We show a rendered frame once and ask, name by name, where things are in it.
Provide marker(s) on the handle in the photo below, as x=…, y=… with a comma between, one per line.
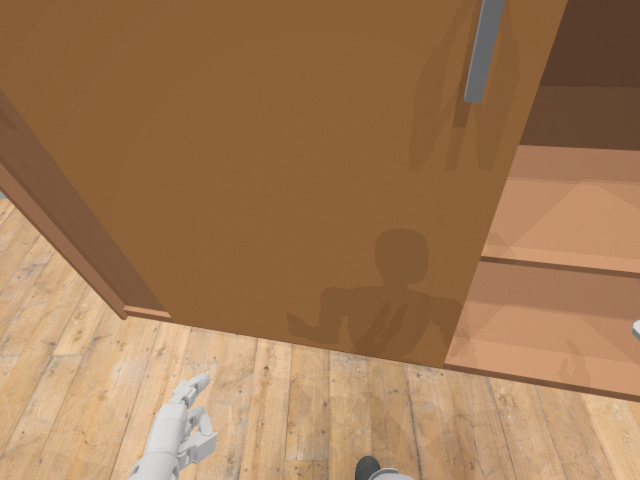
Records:
x=489, y=20

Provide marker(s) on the right robot foot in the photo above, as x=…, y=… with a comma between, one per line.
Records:
x=366, y=466

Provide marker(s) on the left robot hand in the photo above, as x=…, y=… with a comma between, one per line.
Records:
x=170, y=431

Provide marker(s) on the robot left forearm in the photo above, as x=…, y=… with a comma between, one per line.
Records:
x=156, y=466

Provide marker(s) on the wardrobe door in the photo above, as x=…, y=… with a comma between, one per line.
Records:
x=26, y=159
x=305, y=171

